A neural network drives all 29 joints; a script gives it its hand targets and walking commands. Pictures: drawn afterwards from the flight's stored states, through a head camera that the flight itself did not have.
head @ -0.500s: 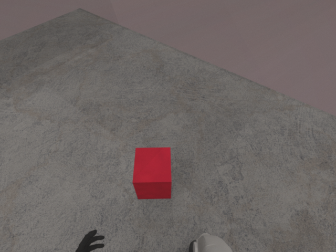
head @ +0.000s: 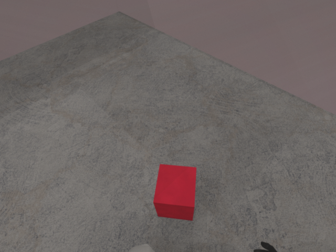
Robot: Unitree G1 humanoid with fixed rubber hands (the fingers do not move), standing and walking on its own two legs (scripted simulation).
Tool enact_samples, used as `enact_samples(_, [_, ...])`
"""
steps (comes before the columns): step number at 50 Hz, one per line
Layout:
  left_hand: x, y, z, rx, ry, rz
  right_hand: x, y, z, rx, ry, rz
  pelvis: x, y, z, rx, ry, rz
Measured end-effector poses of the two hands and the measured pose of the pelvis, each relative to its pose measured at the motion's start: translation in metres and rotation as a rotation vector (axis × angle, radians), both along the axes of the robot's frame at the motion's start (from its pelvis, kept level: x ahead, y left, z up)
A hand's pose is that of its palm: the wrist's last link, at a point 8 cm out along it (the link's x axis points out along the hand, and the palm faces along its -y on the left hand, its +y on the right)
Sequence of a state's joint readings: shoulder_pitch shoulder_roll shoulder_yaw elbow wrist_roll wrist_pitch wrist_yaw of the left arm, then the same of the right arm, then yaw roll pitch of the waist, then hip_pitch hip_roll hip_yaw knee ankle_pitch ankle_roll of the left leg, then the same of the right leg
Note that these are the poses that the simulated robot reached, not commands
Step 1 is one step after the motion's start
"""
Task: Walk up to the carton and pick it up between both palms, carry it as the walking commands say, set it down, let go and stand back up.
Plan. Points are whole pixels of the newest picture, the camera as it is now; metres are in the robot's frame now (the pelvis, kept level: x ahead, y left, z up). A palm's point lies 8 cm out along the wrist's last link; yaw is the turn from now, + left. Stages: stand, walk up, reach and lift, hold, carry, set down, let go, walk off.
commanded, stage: walk up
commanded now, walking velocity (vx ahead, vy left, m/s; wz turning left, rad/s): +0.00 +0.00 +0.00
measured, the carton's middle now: (176, 192) +0.49 +0.03 -0.66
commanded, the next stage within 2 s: none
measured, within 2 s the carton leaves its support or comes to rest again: neither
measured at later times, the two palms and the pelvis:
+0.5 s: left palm out of the picture +0.03 +0.26 -0.14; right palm out of the picture +0.06 -0.20 -0.15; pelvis +0.04 +0.02 +0.00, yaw +0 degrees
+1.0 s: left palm out of the picture +0.04 +0.23 -0.15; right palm out of the picture +0.04 -0.21 -0.15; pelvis +0.05 +0.01 +0.00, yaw +0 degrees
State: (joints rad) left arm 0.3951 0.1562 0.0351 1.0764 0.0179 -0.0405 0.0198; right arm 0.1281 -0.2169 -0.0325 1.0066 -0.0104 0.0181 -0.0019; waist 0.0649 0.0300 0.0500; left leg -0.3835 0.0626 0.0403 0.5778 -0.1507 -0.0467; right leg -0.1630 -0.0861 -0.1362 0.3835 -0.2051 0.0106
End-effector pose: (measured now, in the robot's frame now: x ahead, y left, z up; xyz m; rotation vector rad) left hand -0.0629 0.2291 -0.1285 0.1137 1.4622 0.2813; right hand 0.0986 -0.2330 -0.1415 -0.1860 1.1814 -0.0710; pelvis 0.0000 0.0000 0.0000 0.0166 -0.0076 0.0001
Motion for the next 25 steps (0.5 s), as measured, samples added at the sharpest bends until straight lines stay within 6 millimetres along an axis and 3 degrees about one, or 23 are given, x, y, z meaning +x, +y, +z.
enact_samples(4, [0.024, 0.01, -0.027, -0.062, -0.014, -0.014, 0.009, 0.018, 0.003, -0.044, -0.027, -0.021, 0.011, 0.018, -0.011, -0.03, -0.012, 0.006])
enact_samples(12, [0.072, 0.024, -0.03, -0.073, -0.063, -0.088, -0.011, 0.03, 0.008, -0.055, 0.03, -0.077, 0.021, 0.029, -0.006, -0.003, -0.01, 0.0])
enact_samples(19, [0.085, 0.032, -0.017, -0.025, -0.08, -0.093, -0.024, 0.032, -0.001, -0.02, 0.081, -0.101, 0.03, 0.029, -0.003, -0.019, -0.012, 0.0])
enact_samples(25, [0.088, 0.026, -0.015, -0.018, -0.071, -0.095, -0.034, 0.029, -0.005, -0.006, 0.117, -0.118, 0.035, 0.023, -0.002, -0.019, -0.012, -0.003])
